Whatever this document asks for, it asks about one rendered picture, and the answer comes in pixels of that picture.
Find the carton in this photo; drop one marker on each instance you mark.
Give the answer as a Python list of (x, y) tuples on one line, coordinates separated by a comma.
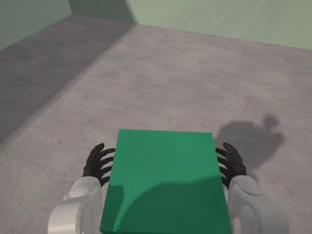
[(165, 182)]

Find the right robot forearm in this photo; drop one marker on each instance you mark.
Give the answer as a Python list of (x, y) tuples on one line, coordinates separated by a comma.
[(256, 212)]

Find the left robot hand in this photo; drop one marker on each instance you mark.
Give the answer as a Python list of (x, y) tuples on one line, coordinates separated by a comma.
[(94, 164)]

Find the left robot forearm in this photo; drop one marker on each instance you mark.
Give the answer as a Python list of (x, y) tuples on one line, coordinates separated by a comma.
[(79, 209)]

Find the right robot hand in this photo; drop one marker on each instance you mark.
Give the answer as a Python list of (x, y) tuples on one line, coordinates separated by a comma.
[(234, 163)]

